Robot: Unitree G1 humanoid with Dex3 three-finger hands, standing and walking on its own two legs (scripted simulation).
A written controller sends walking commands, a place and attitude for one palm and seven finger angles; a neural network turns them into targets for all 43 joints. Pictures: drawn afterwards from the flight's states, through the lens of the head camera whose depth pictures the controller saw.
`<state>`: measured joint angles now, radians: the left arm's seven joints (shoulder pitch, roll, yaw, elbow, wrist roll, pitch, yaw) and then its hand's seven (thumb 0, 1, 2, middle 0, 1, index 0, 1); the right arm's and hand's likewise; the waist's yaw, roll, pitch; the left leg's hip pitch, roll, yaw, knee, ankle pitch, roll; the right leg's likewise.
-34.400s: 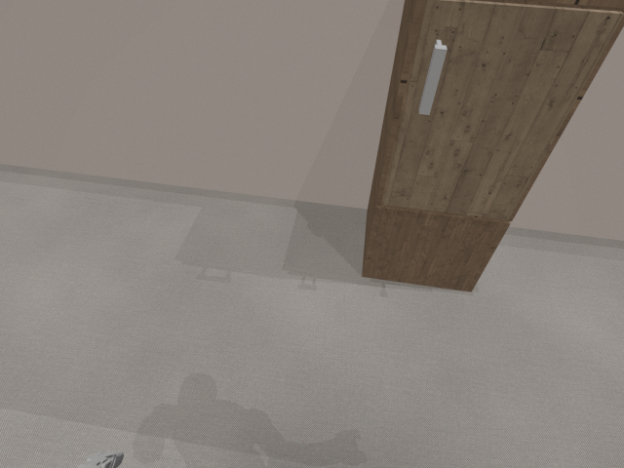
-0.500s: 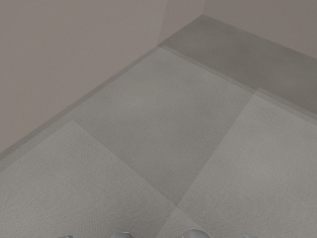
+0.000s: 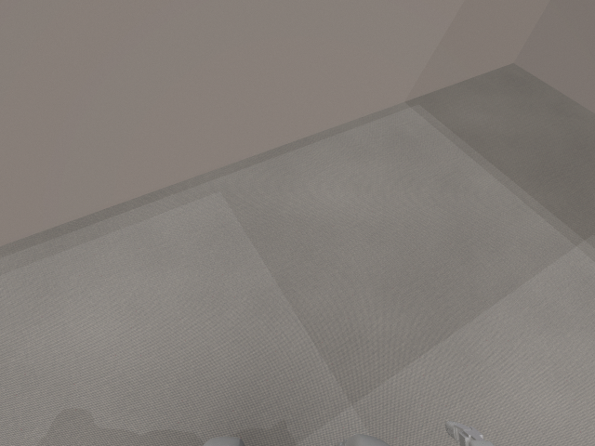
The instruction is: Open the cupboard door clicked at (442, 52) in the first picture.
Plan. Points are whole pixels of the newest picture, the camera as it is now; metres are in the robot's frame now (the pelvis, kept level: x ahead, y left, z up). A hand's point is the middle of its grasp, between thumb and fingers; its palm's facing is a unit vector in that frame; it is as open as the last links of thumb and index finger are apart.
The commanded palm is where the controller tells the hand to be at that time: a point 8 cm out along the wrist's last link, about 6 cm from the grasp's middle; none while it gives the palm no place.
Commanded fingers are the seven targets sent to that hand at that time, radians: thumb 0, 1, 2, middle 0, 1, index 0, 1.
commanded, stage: turn to face it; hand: left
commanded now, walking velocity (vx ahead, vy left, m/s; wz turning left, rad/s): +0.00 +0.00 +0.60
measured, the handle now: out of the picture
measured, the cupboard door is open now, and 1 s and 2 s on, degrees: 45 45 45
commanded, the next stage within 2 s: none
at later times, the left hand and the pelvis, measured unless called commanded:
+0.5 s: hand out of the picture +0.00 +0.17 -0.15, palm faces +0.31 -0.92 -0.23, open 7.4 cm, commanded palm none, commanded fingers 0.00 0.90 0.90 -0.20 -0.30 -0.20 -0.30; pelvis -0.01 -0.04 +0.01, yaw +18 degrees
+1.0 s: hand out of the picture -0.05 +0.14 -0.14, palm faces +0.58 -0.76 -0.30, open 7.4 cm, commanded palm none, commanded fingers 0.00 0.90 0.90 -0.20 -0.30 -0.20 -0.30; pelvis +0.00 -0.08 +0.01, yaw +36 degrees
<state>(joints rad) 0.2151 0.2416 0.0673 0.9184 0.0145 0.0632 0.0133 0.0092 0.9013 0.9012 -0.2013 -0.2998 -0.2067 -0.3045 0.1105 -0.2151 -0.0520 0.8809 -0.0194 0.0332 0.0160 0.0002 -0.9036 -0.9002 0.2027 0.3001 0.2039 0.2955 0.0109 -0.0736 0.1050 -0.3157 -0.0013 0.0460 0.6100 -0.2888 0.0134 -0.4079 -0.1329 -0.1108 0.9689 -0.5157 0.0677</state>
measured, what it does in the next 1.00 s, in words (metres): steps on the spot, turning left: right foot, then left foot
